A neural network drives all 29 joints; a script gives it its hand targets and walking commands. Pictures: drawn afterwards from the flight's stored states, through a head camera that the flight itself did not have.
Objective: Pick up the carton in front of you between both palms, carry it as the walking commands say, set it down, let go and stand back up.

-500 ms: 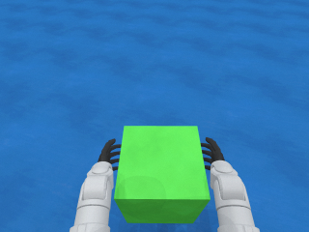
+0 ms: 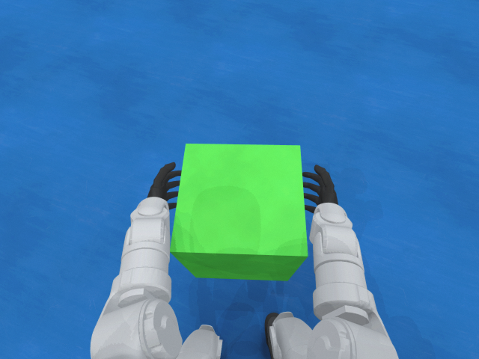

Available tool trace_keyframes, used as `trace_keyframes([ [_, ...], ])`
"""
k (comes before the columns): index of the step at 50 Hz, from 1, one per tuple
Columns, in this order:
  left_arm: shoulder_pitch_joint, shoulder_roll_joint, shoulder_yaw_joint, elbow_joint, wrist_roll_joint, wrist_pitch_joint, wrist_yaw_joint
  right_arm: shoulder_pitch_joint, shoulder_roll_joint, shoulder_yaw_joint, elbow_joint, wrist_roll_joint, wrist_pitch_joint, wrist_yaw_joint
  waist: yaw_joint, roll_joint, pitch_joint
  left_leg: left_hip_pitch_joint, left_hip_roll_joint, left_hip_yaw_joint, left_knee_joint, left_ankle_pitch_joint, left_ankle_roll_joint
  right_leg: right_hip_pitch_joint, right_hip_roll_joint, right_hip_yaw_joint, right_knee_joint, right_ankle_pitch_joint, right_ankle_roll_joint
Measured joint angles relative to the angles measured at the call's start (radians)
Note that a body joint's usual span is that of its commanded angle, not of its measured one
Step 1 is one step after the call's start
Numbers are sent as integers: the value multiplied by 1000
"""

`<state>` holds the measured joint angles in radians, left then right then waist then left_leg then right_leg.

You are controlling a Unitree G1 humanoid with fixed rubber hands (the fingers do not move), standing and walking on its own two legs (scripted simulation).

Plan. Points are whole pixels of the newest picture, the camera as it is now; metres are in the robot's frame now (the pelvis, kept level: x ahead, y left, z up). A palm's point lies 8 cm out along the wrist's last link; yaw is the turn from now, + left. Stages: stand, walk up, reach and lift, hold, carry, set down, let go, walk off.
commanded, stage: set down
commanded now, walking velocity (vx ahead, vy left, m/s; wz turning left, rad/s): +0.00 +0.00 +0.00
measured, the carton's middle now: (241, 219) +0.37 +0.00 -0.11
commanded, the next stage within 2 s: none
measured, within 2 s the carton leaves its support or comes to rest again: neither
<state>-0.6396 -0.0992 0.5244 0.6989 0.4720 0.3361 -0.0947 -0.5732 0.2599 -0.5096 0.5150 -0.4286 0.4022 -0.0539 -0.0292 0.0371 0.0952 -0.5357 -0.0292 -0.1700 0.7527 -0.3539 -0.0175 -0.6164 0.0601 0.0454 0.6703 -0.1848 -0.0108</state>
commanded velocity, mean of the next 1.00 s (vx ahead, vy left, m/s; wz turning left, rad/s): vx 0.00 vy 0.00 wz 0.00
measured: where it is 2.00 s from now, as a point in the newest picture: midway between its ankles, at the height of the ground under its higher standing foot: outside the picture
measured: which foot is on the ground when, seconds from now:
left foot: down 0.00-1.00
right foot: down 0.00-1.00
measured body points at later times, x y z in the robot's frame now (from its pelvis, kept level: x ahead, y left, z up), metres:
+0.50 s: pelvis -0.01 +0.04 -0.12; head +0.22 +0.02 +0.27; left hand +0.45 +0.13 -0.20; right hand +0.39 -0.17 -0.20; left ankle +0.02 +0.16 -0.71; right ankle +0.09 -0.11 -0.71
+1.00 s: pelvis -0.04 +0.03 -0.24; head +0.26 +0.01 +0.09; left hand +0.49 +0.09 -0.36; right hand +0.41 -0.20 -0.36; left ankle +0.02 +0.16 -0.71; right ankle +0.09 -0.11 -0.71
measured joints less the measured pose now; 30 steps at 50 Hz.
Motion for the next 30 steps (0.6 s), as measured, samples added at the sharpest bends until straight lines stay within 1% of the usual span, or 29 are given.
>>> trace_keyframes([
  [4,-24,24,-44,-2,-68,-103,17,4,-5,18,-25,35,-121,-13,1,-11,-1,-212,-17,10,82,-3,-17,-217,-3,15,85,-3,11],
  [7,-46,45,-93,-11,-133,-152,32,5,-18,43,-53,80,-183,-29,0,-14,-22,-376,-33,22,159,-15,-35,-385,-7,29,165,-16,22],
  [11,-71,63,-154,-39,-218,-170,57,2,-44,73,-100,140,-208,-40,-4,-5,-80,-571,-55,39,272,-46,-29,-581,-11,48,275,-45,41],
  [14,-93,63,-165,-48,-254,-158,71,-17,-62,74,-112,165,-200,-37,-9,7,-137,-685,-68,50,352,-75,-19,-693,-11,60,351,-72,55],
  [17,-118,54,-151,-44,-261,-133,80,-46,-73,52,-100,169,-180,-23,-18,17,-190,-772,-79,60,420,-101,-10,-780,-12,69,416,-98,67],
  [22,-158,45,-131,-14,-243,-98,100,-98,-88,6,-59,147,-145,2,-40,26,-258,-889,-96,70,510,-137,0,-896,-15,79,506,-136,81],
  [26,-187,49,-139,18,-234,-94,119,-133,-105,-18,-26,138,-139,14,-56,27,-292,-979,-106,75,575,-159,3,-987,-13,83,571,-159,88],
  [30,-222,64,-165,47,-243,-103,138,-165,-124,-31,-1,147,-148,16,-68,25,-308,-1073,-113,78,642,-178,1,-1081,-10,86,637,-177,94],
])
